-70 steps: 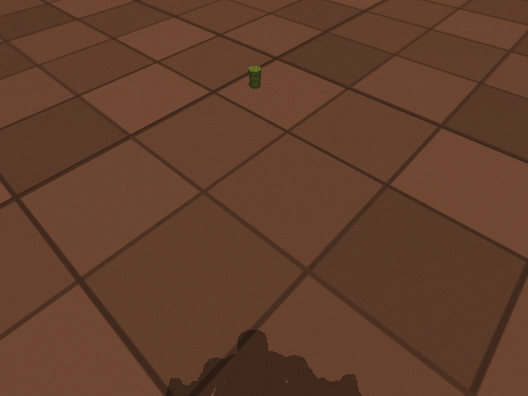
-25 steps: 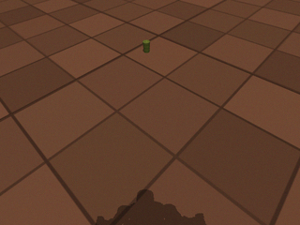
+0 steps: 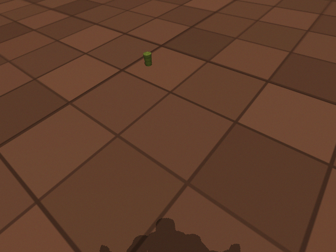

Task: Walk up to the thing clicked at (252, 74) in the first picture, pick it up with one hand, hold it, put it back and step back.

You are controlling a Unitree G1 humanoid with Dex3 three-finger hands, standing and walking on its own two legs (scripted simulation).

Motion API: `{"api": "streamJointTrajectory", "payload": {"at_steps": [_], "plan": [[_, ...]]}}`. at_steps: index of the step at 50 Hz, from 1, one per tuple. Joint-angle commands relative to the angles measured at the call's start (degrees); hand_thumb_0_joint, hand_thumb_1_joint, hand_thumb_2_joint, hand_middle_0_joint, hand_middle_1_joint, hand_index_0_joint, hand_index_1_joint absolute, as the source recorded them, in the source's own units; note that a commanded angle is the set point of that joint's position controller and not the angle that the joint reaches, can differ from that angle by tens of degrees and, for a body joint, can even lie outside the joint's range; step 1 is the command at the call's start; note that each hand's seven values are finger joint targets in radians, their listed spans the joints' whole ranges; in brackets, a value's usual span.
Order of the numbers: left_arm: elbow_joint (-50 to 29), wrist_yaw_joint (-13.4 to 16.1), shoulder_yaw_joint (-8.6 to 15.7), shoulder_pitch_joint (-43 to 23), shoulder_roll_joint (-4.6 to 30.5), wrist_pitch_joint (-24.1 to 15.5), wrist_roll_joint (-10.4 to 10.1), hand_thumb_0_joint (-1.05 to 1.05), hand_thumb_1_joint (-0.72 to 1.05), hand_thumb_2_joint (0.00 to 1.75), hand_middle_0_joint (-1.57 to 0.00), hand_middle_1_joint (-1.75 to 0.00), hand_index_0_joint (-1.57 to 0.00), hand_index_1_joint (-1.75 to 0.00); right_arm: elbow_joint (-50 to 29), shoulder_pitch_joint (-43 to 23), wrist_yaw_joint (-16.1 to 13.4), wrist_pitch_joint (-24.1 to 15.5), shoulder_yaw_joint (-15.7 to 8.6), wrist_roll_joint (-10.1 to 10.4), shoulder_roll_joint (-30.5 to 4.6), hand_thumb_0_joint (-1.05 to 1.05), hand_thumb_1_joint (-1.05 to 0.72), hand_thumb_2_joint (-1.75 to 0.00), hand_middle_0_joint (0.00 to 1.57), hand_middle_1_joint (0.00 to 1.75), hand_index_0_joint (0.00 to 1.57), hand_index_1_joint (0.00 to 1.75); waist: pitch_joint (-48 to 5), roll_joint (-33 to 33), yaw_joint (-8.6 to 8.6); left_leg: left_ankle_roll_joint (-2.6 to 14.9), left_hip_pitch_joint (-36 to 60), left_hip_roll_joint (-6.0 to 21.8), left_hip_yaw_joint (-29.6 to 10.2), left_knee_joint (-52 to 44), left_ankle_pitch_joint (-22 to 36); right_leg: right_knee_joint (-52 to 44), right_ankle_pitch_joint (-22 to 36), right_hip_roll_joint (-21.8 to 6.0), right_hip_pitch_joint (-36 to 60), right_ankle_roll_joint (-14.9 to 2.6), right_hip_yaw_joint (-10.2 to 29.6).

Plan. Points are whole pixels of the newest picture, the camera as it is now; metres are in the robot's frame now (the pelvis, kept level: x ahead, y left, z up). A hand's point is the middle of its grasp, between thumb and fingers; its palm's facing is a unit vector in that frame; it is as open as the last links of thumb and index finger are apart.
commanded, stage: walk up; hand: left
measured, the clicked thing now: (147, 59) +2.19 +0.23 -0.70
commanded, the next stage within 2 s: none
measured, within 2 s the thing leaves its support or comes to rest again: neither
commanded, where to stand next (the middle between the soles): +1.81 +0.04 m, yaw +0 degrees
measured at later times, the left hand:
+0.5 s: hand (89, 232) +0.23 +0.27 -0.18, palm faces +0.07 -0.94 -0.35, open 7.4 cm
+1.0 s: hand (121, 110) +0.70 +0.22 -0.12, palm faces +0.03 -0.91 -0.42, open 7.4 cm
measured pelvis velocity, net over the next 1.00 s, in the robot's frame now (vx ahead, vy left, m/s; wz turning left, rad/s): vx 0.60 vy -0.06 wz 0.04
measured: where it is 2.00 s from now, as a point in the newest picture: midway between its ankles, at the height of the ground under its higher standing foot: (175, 132)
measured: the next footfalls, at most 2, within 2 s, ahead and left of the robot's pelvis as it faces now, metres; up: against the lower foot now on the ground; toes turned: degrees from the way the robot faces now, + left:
right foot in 0.02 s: +0.09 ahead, -0.14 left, +0.00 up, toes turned -4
left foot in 0.46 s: +0.42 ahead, +0.13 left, +0.00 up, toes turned +8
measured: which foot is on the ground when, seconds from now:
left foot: down 0.00-0.02, up 0.04-0.44, down 0.46-0.90, up 0.92-1.00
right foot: up 0.00-0.00, down 0.02-0.50, up 0.52-0.86, down 0.88-1.00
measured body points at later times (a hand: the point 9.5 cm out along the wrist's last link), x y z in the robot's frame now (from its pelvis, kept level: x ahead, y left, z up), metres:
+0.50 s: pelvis +0.27 -0.01 -0.03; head +0.30 +0.01 +0.42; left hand +0.23 +0.31 -0.16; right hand +0.44 -0.31 -0.12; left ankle +0.38 +0.12 -0.74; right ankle +0.06 -0.14 -0.72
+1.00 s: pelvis +0.60 -0.06 -0.02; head +0.61 -0.10 +0.43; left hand +0.70 +0.26 -0.09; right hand +0.66 -0.39 -0.16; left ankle +0.47 +0.08 -0.65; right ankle +0.68 -0.17 -0.74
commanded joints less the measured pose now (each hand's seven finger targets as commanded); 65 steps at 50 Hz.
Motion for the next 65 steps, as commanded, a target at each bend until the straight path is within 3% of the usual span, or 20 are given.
{"api": "streamJointTrajectory", "payload": {"at_steps": [1, 2, 4, 9, 19, 23, 24, 25, 26, 30, 37, 40, 43, 44, 45, 46, 47, 52, 58, 65], "plan": [[3.5, 2.7, 5.6, 22.2, 16.6, -2.5, 0.6, 0.00, 0.90, 0.90, -0.20, -0.30, -0.20, -0.30, -9.8, -16.0, -0.7, -1.7, -0.4, -0.1, -6.3, 0.00, -0.90, -0.90, 0.20, 0.30, 0.20, 0.30, -3.4, -20.7, 15.31, 3.55, -40.9, -6.1, 4.8, 32.2, -23.3, -15.8, -9.7, -4.2, 37.2, -2.43, 9.6], [0.1, 3.6, 5.6, 16.7, 18.3, -2.9, 1.1, 0.00, 0.90, 0.90, -0.20, -0.30, -0.20, -0.30, -10.7, -14.8, -0.7, -1.3, 0.3, 0.9, -5.3, 0.00, -0.90, -0.90, 0.20, 0.30, 0.20, 0.30, 0.9, -20.3, 12.34, 0.96, -47.6, -7.5, -3.9, 42.8, -17.1, -26.6, -29.4, -16.0, 29.4, -5.39, 30.5], [-5.3, 3.5, 4.5, 3.0, 19.5, -3.5, -0.2, 0.00, 0.90, 0.90, -0.20, -0.30, -0.20, -0.30, -9.2, -12.6, -0.5, -1.8, -1.3, 1.7, -12.4, 0.00, -0.90, -0.90, 0.20, 0.30, 0.20, 0.30, 9.2, -8.2, 5.68, 1.84, -40.4, -1.0, -10.4, 41.4, -6.4, -34.7, -35.2, -21.0, 12.8, -11.27, 37.0], [-6.2, 3.8, 2.4, -1.4, 13.5, -5.4, -1.6, 0.00, 0.90, 0.90, -0.20, -0.30, -0.20, -0.30, -5.0, -4.2, 1.2, -1.7, -1.3, 2.5, -11.6, 0.00, -0.90, -0.90, 0.20, 0.30, 0.20, 0.30, 7.7, -5.6, -0.01, 0.45, -32.3, 0.4, -9.2, 33.7, 7.1, -30.2, -11.7, -10.3, 11.3, -7.91, 10.6], [-6.3, 3.8, 2.4, 5.8, 14.8, -5.0, -1.4, 0.00, 0.90, 0.90, -0.20, -0.30, -0.20, -0.30, -12.5, -18.3, 2.7, -1.6, -0.5, 1.7, -9.0, 0.00, -0.90, -0.90, 0.20, 0.30, 0.20, 0.30, 6.9, -2.2, 4.86, 1.65, -22.9, 0.9, 0.4, 9.4, 14.6, -27.6, 13.4, -10.4, 16.6, -9.32, 1.3], [-7.3, 4.6, 1.1, 6.4, 12.6, -3.6, -2.3, 0.00, 0.90, 0.90, -0.20, -0.30, -0.20, -0.30, -6.7, 4.8, 0.3, -2.2, -3.0, -0.5, -11.9, 0.00, -0.90, -0.90, 0.20, 0.30, 0.20, 0.30, -7.4, 3.8, -5.29, 6.63, 6.5, -5.1, 4.3, 4.2, 7.2, 8.2, 38.1, -5.0, 12.5, -6.23, -6.4], [-8.4, 4.8, -0.1, 10.1, 8.6, -3.4, -2.6, 0.00, 0.90, 0.90, -0.20, -0.30, -0.20, -0.30, -5.6, 13.3, -0.5, -2.3, -5.2, -1.2, -16.7, 0.00, -0.90, -0.90, 0.20, 0.30, 0.20, 0.30, -13.3, 13.2, -8.12, 10.64, 23.0, 3.5, -9.8, 4.0, -2.9, 25.1, 22.1, -0.3, -4.4, -3.36, -6.2], [-9.7, 4.9, -0.2, 10.8, 7.9, -3.8, -3.8, 0.00, 0.90, 0.90, -0.20, -0.30, -0.20, -0.30, -7.3, 15.5, -1.0, -2.6, -6.4, -0.3, -21.2, 0.00, -0.90, -0.90, 0.20, 0.30, 0.20, 0.30, -18.0, 20.6, -8.83, 17.93, 36.0, 19.2, -42.2, -1.3, -3.1, 36.2, -6.5, 10.8, -22.2, -0.96, 0.0], [-9.0, 5.6, 0.2, 7.1, 13.2, -3.9, -3.5, 0.00, 0.90, 0.90, -0.20, -0.30, -0.20, -0.30, -8.0, 12.9, -1.6, -2.7, -6.9, 1.8, -20.6, 0.00, -0.90, -0.90, 0.20, 0.30, 0.20, 0.30, -17.9, 13.1, -8.01, 21.12, 33.9, 22.1, -44.2, -2.8, 0.8, 39.7, -7.4, 4.6, -24.0, -3.31, 7.9], [-9.2, 4.0, -0.7, 3.2, 8.7, -4.3, -4.0, 0.00, 0.90, 0.90, -0.20, -0.30, -0.20, -0.30, -10.3, 3.7, -2.6, -3.5, -2.7, 3.1, -13.1, 0.00, -0.90, -0.90, 0.20, 0.30, 0.20, 0.30, -3.5, 3.4, -2.39, 11.79, 5.0, 12.1, -11.8, -5.4, 24.4, 32.4, 3.1, -0.2, -14.5, -2.29, 9.4], [-10.9, 0.5, 0.1, -1.5, 7.3, -3.0, -1.8, 0.00, 0.90, 0.90, -0.20, -0.30, -0.20, -0.30, -13.4, -4.2, -1.2, -5.8, -1.9, 2.7, -14.1, 0.00, -0.90, -0.90, 0.20, 0.30, 0.20, 0.30, 8.3, 8.0, 0.81, 11.48, -13.8, 10.0, -2.2, -14.4, 0.2, 4.2, 14.0, -4.0, -6.0, 0.26, 1.6], [-9.4, 0.6, 1.3, -1.2, 7.7, -3.2, -1.7, 0.00, 0.90, 0.90, -0.20, -0.30, -0.20, -0.30, -12.1, -1.4, -1.1, -5.4, -2.1, 2.6, -14.3, 0.00, -0.90, -0.90, 0.20, 0.30, 0.20, 0.30, 3.8, 7.5, 0.89, 10.21, -12.1, 9.4, -1.6, -8.1, 3.4, 2.5, 20.4, -1.5, 1.9, -1.07, -1.3], [-6.2, 1.6, 3.2, 9.4, 10.9, -3.3, -1.6, 0.00, 0.90, 0.90, -0.20, -0.30, -0.20, -0.30, -12.0, -2.3, -1.6, -5.0, -1.5, 2.7, -13.2, 0.00, -0.90, -0.90, 0.20, 0.30, 0.20, 0.30, -2.1, -0.9, 8.07, 7.04, -15.6, 7.2, 0.9, 10.5, 14.9, 2.6, 15.2, 0.5, 17.8, -3.10, -2.1], [-4.7, 2.3, 4.4, 16.1, 13.3, -3.5, -1.3, 0.00, 0.90, 0.90, -0.20, -0.30, -0.20, -0.30, -11.3, 1.5, -1.4, -4.7, -0.7, 2.5, -10.6, 0.00, -0.90, -0.90, 0.20, 0.30, 0.20, 0.30, -6.9, -9.9, 10.91, 5.52, -19.8, 1.3, 4.2, 28.0, 14.4, -1.1, 5.2, 1.3, 27.3, -3.90, -0.2], [-4.7, 3.1, 5.8, 20.4, 18.2, -3.9, -0.7, 0.00, 0.90, 0.90, -0.20, -0.30, -0.20, -0.30, -12.1, 5.5, -1.3, -4.4, 0.6, 2.6, -6.7, 0.00, -0.90, -0.90, 0.20, 0.30, 0.20, 0.30, -7.9, -23.0, 10.23, 3.47, -28.4, -5.6, 4.2, 43.8, -7.2, -11.0, -5.7, -11.5, 30.7, -6.76, 21.6], [-6.6, 3.3, 5.3, 17.2, 20.3, -4.1, -1.9, 0.00, 0.90, 0.90, -0.20, -0.30, -0.20, -0.30, -12.4, 6.3, -1.7, -4.2, 0.0, 3.0, -10.2, 0.00, -0.90, -0.90, 0.20, 0.30, 0.20, 0.30, -7.8, -19.0, 8.07, 2.37, -34.9, -6.2, -1.1, 50.3, -11.9, -20.4, -7.8, -20.3, 32.2, -11.34, 42.2], [-8.5, 3.7, 5.4, 10.7, 20.5, -4.0, -2.7, 0.00, 0.90, 0.90, -0.20, -0.30, -0.20, -0.30, -11.3, 5.1, -2.3, -4.0, -0.5, 2.7, -13.2, 0.00, -0.90, -0.90, 0.20, 0.30, 0.20, 0.30, -6.5, -14.9, 6.81, 2.13, -35.7, -2.6, -4.2, 54.4, -9.7, -22.6, -11.1, -21.7, 28.4, -14.23, 45.7], [-9.3, 4.6, 2.5, 2.9, 11.5, -5.2, -2.6, 0.00, 0.90, 0.90, -0.20, -0.30, -0.20, -0.30, -9.0, 5.0, -1.2, -2.7, 0.0, 3.6, -10.2, 0.00, -0.90, -0.90, 0.20, 0.30, 0.20, 0.30, 1.5, -9.1, 0.61, 3.15, -25.5, 1.7, -7.1, 41.5, 5.2, -19.9, 13.0, -8.9, 8.3, -7.87, 12.8], [-11.2, 4.5, 2.4, 3.6, 12.5, -6.6, -2.0, 0.00, 0.90, 0.90, -0.20, -0.30, -0.20, -0.30, -12.8, -4.4, 0.8, -1.2, -0.3, 2.0, -8.8, 0.00, -0.90, -0.90, 0.20, 0.30, 0.20, 0.30, 5.9, -5.5, 1.10, -0.68, -28.1, 1.9, -3.9, 23.5, 10.7, -25.8, 9.1, -8.9, 5.8, -10.29, 5.6], [-10.0, 4.6, 2.7, 6.7, 13.7, -5.5, -1.6, 0.00, 0.90, 0.90, -0.20, -0.30, -0.20, -0.30, -13.6, -9.1, 1.7, -2.2, -1.2, 2.0, -8.2, 0.00, -0.90, -0.90, 0.20, 0.30, 0.20, 0.30, 3.0, -4.0, 2.61, 2.39, -16.1, 1.2, -0.3, 9.8, 14.3, -19.2, 13.6, -10.9, 10.1, -9.76, 3.9]]}}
